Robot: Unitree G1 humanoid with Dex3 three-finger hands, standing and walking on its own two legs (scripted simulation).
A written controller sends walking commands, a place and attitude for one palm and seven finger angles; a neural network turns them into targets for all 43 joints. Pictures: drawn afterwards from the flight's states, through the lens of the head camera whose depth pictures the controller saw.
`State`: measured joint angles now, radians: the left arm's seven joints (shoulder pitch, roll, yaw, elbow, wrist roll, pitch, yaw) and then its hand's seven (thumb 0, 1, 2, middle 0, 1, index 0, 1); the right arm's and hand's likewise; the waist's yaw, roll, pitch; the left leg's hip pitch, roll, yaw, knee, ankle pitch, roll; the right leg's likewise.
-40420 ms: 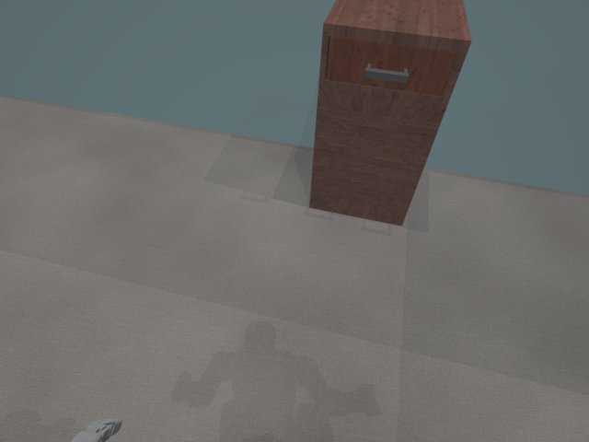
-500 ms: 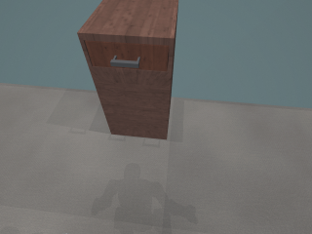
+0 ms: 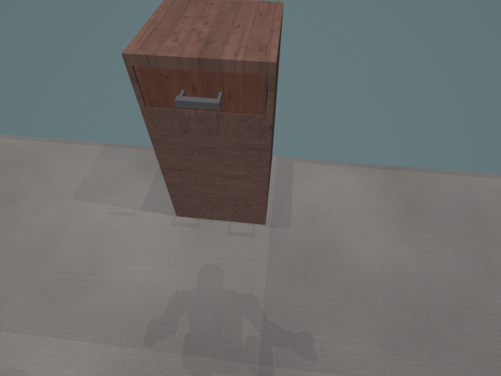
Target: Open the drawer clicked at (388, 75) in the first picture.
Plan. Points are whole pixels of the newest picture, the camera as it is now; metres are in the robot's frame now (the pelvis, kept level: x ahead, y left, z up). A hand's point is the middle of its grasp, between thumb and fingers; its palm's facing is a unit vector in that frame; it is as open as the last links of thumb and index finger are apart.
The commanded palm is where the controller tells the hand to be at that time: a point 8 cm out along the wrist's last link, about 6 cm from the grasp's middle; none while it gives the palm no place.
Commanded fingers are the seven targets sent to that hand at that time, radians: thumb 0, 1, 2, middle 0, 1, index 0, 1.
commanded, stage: look to check the result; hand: left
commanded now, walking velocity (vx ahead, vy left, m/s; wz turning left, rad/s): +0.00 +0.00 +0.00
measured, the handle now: (199, 98) +0.86 +0.19 -0.06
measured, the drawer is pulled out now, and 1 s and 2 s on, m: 0.00 0.00 0.00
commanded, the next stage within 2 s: take the last steps up to it in 0.32 s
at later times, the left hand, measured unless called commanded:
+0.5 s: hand out of the picture +0.08 +0.25 -0.16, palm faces -0.03 -0.94 -0.34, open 7.4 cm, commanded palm none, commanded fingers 0.00 0.90 0.90 -0.20 -0.30 -0.20 -0.30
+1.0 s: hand out of the picture +0.14 +0.20 -0.19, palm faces -0.04 -0.99 -0.16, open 7.3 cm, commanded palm none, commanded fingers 0.00 0.90 0.90 -0.20 -0.30 -0.20 -0.30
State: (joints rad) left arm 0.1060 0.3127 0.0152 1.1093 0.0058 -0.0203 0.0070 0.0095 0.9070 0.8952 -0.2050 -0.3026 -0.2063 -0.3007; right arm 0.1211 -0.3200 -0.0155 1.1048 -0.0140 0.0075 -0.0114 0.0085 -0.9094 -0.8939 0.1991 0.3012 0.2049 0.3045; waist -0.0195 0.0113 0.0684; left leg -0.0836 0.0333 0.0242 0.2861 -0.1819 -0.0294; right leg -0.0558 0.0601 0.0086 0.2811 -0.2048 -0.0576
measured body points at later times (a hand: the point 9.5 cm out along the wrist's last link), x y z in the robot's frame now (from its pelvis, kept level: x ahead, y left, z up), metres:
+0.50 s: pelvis +0.00 +0.00 +0.00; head +0.02 +0.00 +0.45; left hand +0.08 +0.29 -0.13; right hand +0.06 -0.29 -0.14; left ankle -0.02 +0.14 -0.75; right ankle -0.03 -0.08 -0.75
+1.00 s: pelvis +0.10 +0.02 -0.01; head +0.17 +0.03 +0.43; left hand +0.14 +0.25 -0.18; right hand -0.02 -0.17 -0.15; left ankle -0.02 +0.14 -0.75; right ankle +0.13 -0.10 -0.71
